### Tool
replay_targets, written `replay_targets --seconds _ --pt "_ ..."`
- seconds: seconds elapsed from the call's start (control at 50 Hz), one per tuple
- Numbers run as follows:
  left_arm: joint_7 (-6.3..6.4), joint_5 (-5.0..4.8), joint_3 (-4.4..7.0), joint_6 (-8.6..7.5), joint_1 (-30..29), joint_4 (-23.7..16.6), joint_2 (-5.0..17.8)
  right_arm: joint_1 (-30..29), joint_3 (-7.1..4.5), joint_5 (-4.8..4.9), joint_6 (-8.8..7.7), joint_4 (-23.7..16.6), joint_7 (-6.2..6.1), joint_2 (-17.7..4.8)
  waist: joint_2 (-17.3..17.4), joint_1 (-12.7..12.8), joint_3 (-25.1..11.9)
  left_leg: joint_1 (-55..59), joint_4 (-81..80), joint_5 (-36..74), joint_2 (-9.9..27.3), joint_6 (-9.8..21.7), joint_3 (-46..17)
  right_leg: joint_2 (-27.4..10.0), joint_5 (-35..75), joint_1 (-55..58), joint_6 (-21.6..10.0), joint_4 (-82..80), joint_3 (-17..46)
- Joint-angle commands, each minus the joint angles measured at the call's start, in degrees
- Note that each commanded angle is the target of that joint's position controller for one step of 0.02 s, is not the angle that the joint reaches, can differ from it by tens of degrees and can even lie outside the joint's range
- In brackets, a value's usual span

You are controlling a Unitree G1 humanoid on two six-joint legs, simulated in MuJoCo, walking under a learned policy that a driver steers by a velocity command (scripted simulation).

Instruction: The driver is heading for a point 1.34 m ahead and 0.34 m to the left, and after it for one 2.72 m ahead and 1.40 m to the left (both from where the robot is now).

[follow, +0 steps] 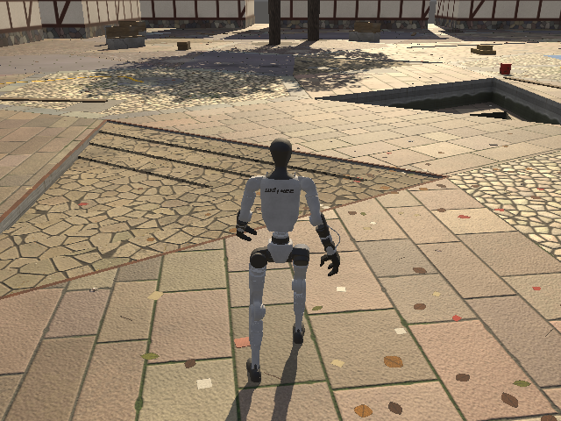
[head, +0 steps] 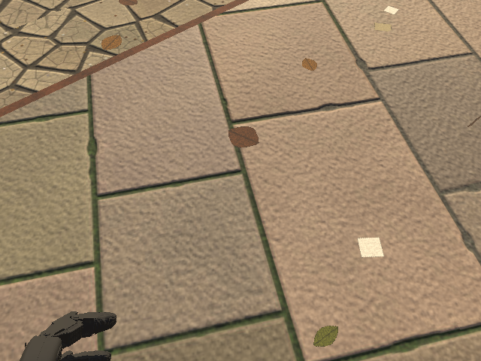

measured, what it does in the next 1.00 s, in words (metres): walks ahead: right foot, then left foot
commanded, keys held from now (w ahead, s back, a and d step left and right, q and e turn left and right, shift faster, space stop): w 0.88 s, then w+q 0.12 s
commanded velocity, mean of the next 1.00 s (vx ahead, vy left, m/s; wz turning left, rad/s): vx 0.49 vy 0.00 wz -0.07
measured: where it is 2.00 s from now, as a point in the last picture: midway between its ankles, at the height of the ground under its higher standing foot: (190, 150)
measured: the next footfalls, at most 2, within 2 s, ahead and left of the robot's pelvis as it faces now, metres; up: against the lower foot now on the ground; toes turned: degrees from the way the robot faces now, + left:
right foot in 0.02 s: +0.18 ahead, -0.11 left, +0.00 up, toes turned -2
left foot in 0.56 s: +0.51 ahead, +0.10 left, +0.00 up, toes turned -1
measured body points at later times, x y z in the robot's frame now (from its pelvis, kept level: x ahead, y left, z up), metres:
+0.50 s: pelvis +0.28 -0.01 +0.02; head +0.32 -0.02 +0.47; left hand +0.32 +0.28 -0.10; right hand +0.50 -0.25 -0.07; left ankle +0.47 +0.11 -0.69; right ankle +0.14 -0.11 -0.72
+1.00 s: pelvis +0.57 -0.01 +0.02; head +0.60 -0.01 +0.47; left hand +0.80 +0.21 -0.06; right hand +0.57 -0.29 -0.10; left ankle +0.47 +0.10 -0.72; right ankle +0.75 -0.16 -0.68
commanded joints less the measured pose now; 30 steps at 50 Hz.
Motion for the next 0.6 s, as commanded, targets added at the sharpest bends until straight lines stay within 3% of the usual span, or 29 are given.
replay_targets --seconds 0.02,0.04,0.06,0.08,0.1,0.12,0.16,0.22,0.28,0.36,0.42,0.48,0.52,0.54,0.56,0.58,0.6 --pt "1.57 0.01 5.85 0.39 21.75 1.23 12.21 -2.82 -1.09 -0.78 -0.72 -4.32 -0.53 -9.27 3.39 16.21 -12.63 -22.22 30.25 49.87 8.15 6.88 -0.57 0.90 2.98 41.80 -5.60 -1.27 3.71" --pt "1.96 0.19 6.32 0.04 21.45 1.56 19.20 4.69 1.78 -2.34 -1.72 -7.05 0.32 -0.53 -14.75 8.56 -21.61 -43.46 53.42 -3.71 -2.39 3.44 -4.02 -16.99 -8.72 58.51 -15.72 -8.15 37.84" --pt "1.63 0.36 4.90 -0.57 23.82 0.54 13.77 0.15 0.64 -0.34 -3.16 -5.83 0.85 -6.72 -8.24 13.42 -28.94 -46.47 60.84 -6.60 -3.29 4.03 -15.76 -19.80 -13.17 58.76 -17.04 -16.06 49.07" --pt "1.26 0.91 4.03 -1.29 20.83 1.65 11.63 -6.41 -0.20 1.71 -3.52 -8.32 0.97 -8.93 -6.59 13.26 -18.47 -51.58 62.17 -2.23 -1.20 4.60 -15.09 -17.72 -8.75 52.26 -14.07 -16.92 39.20" --pt "1.28 0.55 3.61 -1.69 17.16 1.96 10.52 -8.52 0.41 1.14 -3.85 -9.04 0.61 -7.64 -3.29 10.94 -12.18 -51.01 58.08 2.74 1.47 5.23 -14.51 -15.32 -2.41 43.18 -12.32 -17.10 31.43" --pt "1.29 0.87 3.04 -1.91 13.77 1.98 8.79 -9.23 0.32 -0.18 -3.72 -8.66 0.24 -7.31 -1.51 8.77 -8.44 -48.55 54.41 5.98 3.27 5.19 -14.02 -13.23 3.58 35.44 -11.18 -17.71 25.70" --pt "1.24 1.66 2.32 -2.57 10.61 1.64 6.56 -6.05 0.12 -0.41 -2.32 -7.70 0.39 -6.73 -2.70 5.04 -7.00 -42.29 51.04 9.56 4.88 5.08 -14.64 -10.92 8.15 27.29 -11.03 -21.36 20.40" --pt "1.48 1.03 2.49 -3.85 10.53 3.48 7.21 -6.53 0.63 -1.14 -0.53 -7.38 0.26 -4.26 -1.63 3.76 -4.04 -42.73 45.16 13.28 5.10 3.34 -13.72 -10.34 10.49 22.83 -11.63 -25.76 15.42" --pt "2.22 1.03 2.57 -3.84 12.26 5.29 7.62 -12.53 0.94 -1.75 -0.44 -9.09 0.34 -3.50 -0.83 5.25 -0.99 -46.66 35.16 23.32 4.82 1.92 -13.40 -8.68 11.72 23.57 -10.41 -27.39 11.04" --pt "2.86 0.62 2.85 -3.33 15.38 7.45 9.07 -20.53 1.74 -1.15 -1.51 -10.86 1.49 -1.94 -1.07 8.53 1.13 -43.58 20.20 34.82 1.92 2.31 -11.10 -7.22 8.06 24.49 -7.98 -27.88 7.13" --pt "2.89 0.25 3.14 -2.79 18.61 9.61 9.87 -25.10 1.80 -0.75 -1.95 -12.61 2.46 -2.37 -1.15 10.27 2.55 -44.83 14.93 33.90 0.63 3.48 -11.09 -9.61 7.51 30.01 -7.97 -26.11 8.18" --pt "3.31 0.00 3.49 -1.83 19.80 11.17 10.49 -26.00 1.49 -0.82 -2.33 -13.84 3.40 -3.40 -2.06 9.50 2.14 -45.47 11.48 27.26 -0.43 5.81 -11.13 -12.30 13.33 36.92 -6.81 -22.05 9.38" --pt "3.66 0.09 3.70 -1.24 18.75 11.43 11.31 -21.74 0.74 -0.94 -2.45 -13.05 3.40 -5.05 -3.93 6.77 -0.96 -38.29 10.64 22.44 -2.95 7.67 -8.98 -11.88 27.18 38.86 -5.37 -16.53 8.78" --pt "3.81 0.26 3.49 -0.85 17.72 11.38 11.11 -14.96 -0.35 -1.06 -2.45 -11.20 3.00 -6.81 -3.83 2.89 -5.46 -28.59 9.36 23.08 -5.03 9.31 -6.93 -9.59 36.42 37.88 -4.07 -8.39 6.78" --pt "4.07 0.89 2.56 -0.75 17.81 10.74 9.22 -5.38 -1.53 -1.38 -2.34 -9.00 2.41 -9.88 -2.50 -1.19 -12.98 -12.34 12.06 26.11 -1.27 12.04 -10.36 -6.80 32.21 30.28 -2.09 4.40 4.66" --pt "3.67 1.02 0.85 -1.70 24.69 9.21 3.76 1.51 -2.91 -2.50 -2.06 -8.26 1.99 -15.51 9.47 0.07 -23.03 12.25 11.91 18.87 14.19 21.22 -35.41 1.41 8.90 6.85 2.58 28.06 2.06" --pt "3.43 0.72 0.54 -2.80 23.86 10.06 4.04 3.58 -1.96 -1.23 -1.83 -7.25 2.21 -11.69 15.81 -1.11 -27.77 17.54 1.99 10.74 18.22 24.06 -53.28 6.22 -24.84 -3.27 3.40 37.99 8.71"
